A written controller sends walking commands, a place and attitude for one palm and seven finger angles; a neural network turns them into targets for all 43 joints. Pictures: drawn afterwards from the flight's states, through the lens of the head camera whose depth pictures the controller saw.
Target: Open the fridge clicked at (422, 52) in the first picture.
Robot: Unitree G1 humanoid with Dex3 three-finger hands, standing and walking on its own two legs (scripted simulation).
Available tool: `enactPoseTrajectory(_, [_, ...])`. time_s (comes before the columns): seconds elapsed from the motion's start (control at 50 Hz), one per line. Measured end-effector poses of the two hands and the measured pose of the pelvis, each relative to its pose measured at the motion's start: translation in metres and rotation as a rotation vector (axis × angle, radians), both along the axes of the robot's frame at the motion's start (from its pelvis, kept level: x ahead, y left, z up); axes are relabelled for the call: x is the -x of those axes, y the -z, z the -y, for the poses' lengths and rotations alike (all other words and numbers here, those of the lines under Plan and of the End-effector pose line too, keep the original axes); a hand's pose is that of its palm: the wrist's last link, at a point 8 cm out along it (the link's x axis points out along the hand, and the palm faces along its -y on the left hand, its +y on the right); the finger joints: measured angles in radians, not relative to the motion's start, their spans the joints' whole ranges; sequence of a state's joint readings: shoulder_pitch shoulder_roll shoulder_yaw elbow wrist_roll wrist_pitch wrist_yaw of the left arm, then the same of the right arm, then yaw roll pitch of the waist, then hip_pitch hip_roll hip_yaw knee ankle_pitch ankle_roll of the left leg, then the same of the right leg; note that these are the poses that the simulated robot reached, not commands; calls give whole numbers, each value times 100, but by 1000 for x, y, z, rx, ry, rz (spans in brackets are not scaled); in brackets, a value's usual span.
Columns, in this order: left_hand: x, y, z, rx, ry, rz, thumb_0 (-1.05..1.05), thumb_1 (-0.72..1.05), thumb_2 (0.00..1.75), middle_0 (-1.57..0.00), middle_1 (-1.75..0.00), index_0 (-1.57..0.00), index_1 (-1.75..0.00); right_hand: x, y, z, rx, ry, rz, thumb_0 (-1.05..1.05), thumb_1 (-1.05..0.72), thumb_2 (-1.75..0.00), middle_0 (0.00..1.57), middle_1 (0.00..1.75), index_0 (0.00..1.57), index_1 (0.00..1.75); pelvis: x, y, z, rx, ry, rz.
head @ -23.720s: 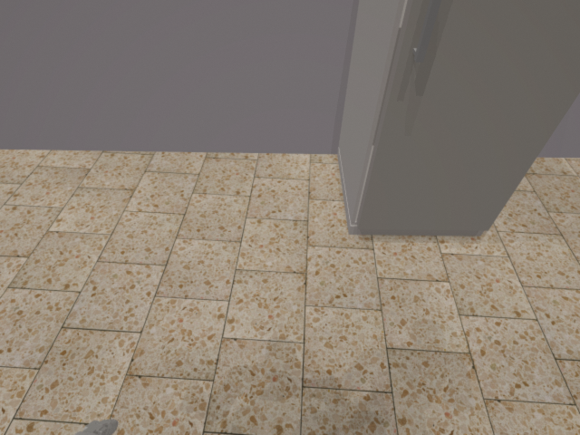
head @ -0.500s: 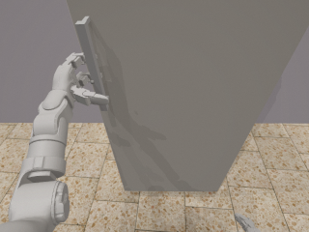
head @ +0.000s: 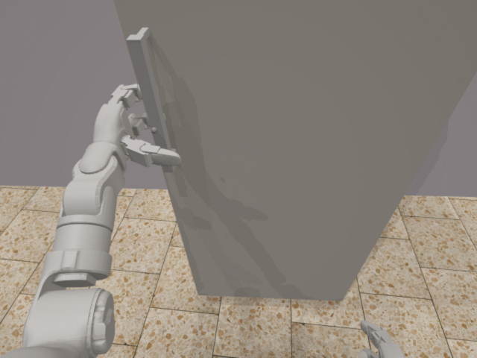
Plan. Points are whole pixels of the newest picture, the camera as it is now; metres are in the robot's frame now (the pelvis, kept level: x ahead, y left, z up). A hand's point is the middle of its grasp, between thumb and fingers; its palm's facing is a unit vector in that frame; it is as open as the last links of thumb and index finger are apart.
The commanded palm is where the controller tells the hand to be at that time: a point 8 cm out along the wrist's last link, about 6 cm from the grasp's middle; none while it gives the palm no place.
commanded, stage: slide the fingers in behind the handle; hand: left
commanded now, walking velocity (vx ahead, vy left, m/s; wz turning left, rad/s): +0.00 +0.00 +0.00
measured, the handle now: (158, 109) +0.48 +0.18 +0.20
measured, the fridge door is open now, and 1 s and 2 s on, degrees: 0 0 5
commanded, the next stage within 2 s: grip the handle and tug to test in 0.20 s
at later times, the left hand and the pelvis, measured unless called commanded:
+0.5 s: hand (154, 129) +0.41 +0.17 +0.21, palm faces +0.07 -1.00 -0.02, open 13.8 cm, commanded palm +0.38 +0.20 +0.20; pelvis +0.00 +0.00 +0.00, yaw +1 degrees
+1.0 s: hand (153, 127) +0.41 +0.17 +0.21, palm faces +0.04 -1.00 -0.01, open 7.1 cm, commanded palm +0.38 +0.21 +0.20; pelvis +0.00 +0.00 +0.00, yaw +0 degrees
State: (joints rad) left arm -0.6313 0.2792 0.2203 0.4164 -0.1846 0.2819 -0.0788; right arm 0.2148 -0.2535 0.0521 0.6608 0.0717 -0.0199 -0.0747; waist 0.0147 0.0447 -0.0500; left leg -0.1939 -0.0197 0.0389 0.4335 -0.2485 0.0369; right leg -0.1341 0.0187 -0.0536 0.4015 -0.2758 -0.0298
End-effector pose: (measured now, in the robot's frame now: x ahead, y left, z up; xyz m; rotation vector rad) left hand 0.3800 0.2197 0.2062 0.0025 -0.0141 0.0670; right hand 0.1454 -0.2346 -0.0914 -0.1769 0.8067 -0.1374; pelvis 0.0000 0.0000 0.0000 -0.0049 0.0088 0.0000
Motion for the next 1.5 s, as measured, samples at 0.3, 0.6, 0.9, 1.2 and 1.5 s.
enactPoseTrajectory(0.3, [-1, 0, -1, -3, 6, -3, -1, -50, 30, -20, -113, -17, -116, -5, 0, -2, 0, -10, -3, 1, -90, -90, 20, 30, 20, 30, -2, 0, 1, 0, -4, -1])
enactPoseTrajectory(0.6, [-3, -2, -1, -19, -10, -11, -1, -17, 44, -22, -119, -20, -121, 3, 5, -2, 4, -12, -33, 1, -90, -90, 20, 30, 20, 30, 1, 0, -1, 1, -13, -4])
enactPoseTrajectory(0.9, [-8, -1, -3, -13, 6, -5, 0, 50, 73, -27, -128, -26, -129, 3, 4, -2, 5, -3, -28, 1, -90, -90, 20, 30, 20, 30, -2, 0, -2, 2, -5, -8])
enactPoseTrajectory(1.2, [-9, -1, -3, -4, 14, -3, 1, 58, 78, -25, -133, -24, -132, -1, 2, -2, 3, 0, -21, 1, -90, -90, 20, 30, 20, 30, -4, 0, -3, 2, -2, -13])
enactPoseTrajectory(1.5, [-7, 0, -1, -5, 10, 1, 0, 61, 76, -23, -133, -22, -132, -2, 1, -4, -7, 6, -16, 1, -90, -90, 20, 30, 20, 30, -6, 0, -3, 2, 7, -10])
